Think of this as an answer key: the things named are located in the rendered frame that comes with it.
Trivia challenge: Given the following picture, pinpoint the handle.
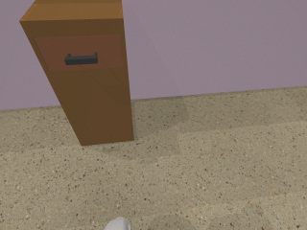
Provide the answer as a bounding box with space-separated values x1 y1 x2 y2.
64 52 98 65

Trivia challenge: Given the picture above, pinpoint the robot left thigh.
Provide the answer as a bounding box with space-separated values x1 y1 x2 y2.
104 218 131 230

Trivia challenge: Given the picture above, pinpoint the drawer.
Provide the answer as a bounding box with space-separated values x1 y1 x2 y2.
35 34 123 71

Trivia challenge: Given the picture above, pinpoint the cabinet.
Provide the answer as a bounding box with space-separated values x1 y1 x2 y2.
19 0 134 147

